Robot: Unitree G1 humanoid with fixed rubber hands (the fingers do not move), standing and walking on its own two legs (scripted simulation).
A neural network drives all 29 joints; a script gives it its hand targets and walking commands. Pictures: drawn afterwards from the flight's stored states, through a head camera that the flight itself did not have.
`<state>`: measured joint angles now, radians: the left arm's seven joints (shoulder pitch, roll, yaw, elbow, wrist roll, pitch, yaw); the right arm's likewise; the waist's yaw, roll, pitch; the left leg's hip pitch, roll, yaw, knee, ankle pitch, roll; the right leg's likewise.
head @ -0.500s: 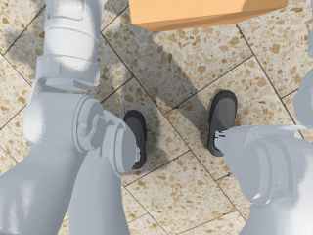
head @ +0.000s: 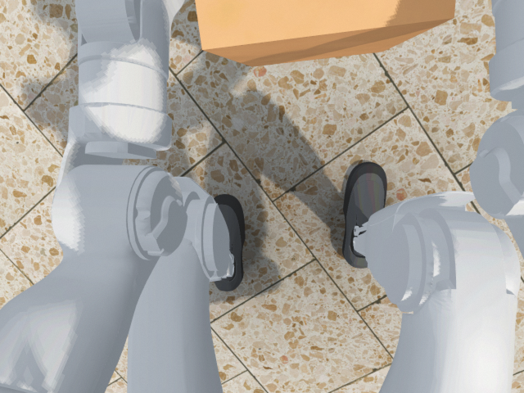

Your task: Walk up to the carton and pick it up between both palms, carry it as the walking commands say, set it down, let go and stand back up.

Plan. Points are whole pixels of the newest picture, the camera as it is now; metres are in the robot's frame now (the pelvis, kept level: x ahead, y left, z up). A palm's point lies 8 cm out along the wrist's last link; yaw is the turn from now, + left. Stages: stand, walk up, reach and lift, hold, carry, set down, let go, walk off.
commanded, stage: reach and lift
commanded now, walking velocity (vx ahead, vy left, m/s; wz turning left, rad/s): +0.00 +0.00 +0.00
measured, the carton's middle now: out of the picture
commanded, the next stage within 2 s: none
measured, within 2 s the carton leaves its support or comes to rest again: neither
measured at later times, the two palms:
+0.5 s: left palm out of the picture +0.56 +0.11 -0.06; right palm out of the picture +0.58 -0.17 -0.04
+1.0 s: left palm out of the picture +0.53 +0.11 +0.01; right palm out of the picture +0.56 -0.17 +0.02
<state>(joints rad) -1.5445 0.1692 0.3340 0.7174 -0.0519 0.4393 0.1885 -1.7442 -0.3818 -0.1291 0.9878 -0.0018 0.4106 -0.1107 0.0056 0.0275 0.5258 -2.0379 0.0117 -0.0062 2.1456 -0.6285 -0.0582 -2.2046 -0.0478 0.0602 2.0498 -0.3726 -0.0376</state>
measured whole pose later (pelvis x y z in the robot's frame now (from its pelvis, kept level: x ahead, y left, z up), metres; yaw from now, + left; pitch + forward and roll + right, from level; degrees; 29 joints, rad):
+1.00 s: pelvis -0.01 +0.00 +0.09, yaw -3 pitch +20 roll +4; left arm -1.32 0.07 0.44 0.54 0.05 0.51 0.14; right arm -1.54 -0.26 -0.18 0.86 -0.05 0.47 -0.13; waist 0.01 0.01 0.52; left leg -1.64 0.01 -0.01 1.90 -0.61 -0.06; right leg -1.80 -0.01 0.06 1.81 -0.37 -0.01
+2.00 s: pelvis -0.01 +0.00 +0.19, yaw -4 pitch +10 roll +3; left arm -1.09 0.05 0.40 0.50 0.05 0.51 0.11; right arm -1.30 -0.16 -0.18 0.74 -0.05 0.49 -0.16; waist 0.01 0.00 0.52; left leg -1.19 0.01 -0.01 1.52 -0.52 -0.06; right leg -1.32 0.00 0.06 1.45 -0.32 -0.01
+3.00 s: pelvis +0.09 +0.00 +0.34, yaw -5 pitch +12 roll +1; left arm -0.50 -0.17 0.42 0.51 0.30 0.49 0.01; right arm -0.64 0.09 -0.32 0.69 -0.29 0.47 -0.08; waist 0.02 0.01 -0.08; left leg -0.67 0.01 -0.01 0.85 -0.39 -0.04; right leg -0.79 0.00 0.06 0.82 -0.24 0.00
